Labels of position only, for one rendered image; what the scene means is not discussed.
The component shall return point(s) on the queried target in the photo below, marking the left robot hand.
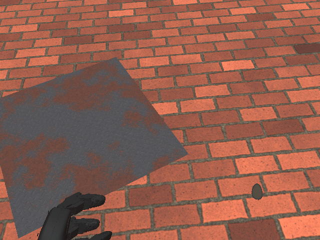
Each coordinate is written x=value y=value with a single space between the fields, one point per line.
x=59 y=225

